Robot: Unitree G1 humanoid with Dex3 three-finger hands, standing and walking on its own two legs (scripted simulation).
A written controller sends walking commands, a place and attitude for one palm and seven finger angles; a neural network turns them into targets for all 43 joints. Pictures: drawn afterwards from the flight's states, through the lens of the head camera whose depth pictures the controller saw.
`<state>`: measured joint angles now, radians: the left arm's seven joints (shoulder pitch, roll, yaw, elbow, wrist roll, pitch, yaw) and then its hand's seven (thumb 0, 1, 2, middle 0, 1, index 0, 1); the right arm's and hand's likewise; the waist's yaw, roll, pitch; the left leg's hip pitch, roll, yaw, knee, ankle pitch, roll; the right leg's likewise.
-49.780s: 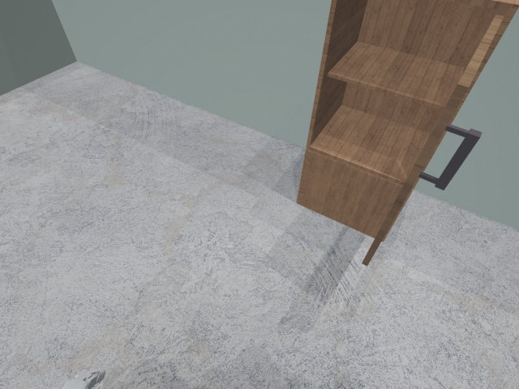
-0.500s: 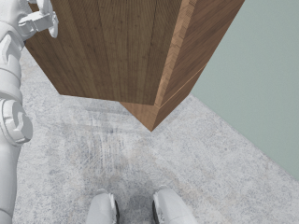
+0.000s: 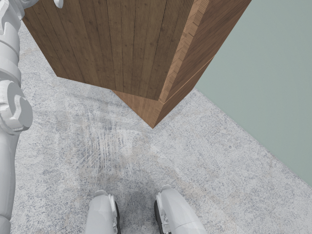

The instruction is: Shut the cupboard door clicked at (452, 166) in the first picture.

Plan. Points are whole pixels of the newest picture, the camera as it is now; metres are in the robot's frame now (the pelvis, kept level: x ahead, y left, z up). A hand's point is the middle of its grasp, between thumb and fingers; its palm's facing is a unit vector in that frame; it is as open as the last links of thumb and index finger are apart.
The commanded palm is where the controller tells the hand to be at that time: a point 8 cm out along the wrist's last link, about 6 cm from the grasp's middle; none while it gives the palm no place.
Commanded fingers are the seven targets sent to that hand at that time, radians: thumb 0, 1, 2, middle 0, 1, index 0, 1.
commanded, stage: pull the fist back off the door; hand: left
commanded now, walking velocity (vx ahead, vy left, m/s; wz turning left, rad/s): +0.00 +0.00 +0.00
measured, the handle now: out of the picture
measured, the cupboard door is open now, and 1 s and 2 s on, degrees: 32 27 27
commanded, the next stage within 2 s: draw the hand back to the body in 0.84 s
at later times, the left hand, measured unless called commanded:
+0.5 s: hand out of the picture +0.59 +0.09 +0.17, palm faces +0.11 -0.99 +0.00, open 3.1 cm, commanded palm +0.55 +0.13 +0.15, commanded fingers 0.00 0.90 0.90 -1.30 -1.50 -1.30 -1.50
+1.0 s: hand (64, 13) +0.53 +0.10 +0.16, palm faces +0.08 -1.00 -0.02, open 3.2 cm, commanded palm +0.49 +0.15 +0.16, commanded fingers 0.00 0.90 0.90 -1.30 -1.50 -1.30 -1.50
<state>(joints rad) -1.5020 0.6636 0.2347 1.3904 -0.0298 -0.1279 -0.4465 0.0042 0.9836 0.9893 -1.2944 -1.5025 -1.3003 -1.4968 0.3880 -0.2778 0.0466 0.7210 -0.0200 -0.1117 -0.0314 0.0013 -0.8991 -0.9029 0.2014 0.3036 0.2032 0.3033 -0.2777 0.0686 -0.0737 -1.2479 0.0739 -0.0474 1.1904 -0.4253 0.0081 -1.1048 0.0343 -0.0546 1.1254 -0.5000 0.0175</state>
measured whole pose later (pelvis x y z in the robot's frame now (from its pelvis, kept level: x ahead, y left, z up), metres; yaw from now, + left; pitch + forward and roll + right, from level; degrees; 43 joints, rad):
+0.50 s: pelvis +0.03 -0.01 +0.04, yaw +0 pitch +23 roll -3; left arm -1.14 0.39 0.39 1.22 0.02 -0.27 0.08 0.02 0.90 0.90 -1.29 -1.50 -1.30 -1.50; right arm 0.53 -0.25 0.00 0.66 -0.06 -0.01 0.09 0.00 -0.90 -0.90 0.20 0.30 0.20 0.30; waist -0.23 0.09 -0.12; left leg -1.00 0.08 0.00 0.99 -0.40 -0.01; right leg -0.89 0.04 -0.01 0.95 -0.47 0.00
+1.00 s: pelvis +0.03 -0.03 +0.05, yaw +3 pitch +16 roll -1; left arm -0.94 0.27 0.25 1.13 -0.06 -0.34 0.02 0.02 0.90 0.90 -1.30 -1.50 -1.30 -1.50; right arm 0.31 -0.26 -0.02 0.66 -0.01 0.00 0.04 0.00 -0.90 -0.90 0.20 0.30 0.20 0.30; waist -0.13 0.04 -0.11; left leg -0.84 0.06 -0.02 0.93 -0.38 -0.03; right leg -0.74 0.01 -0.03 0.93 -0.48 -0.01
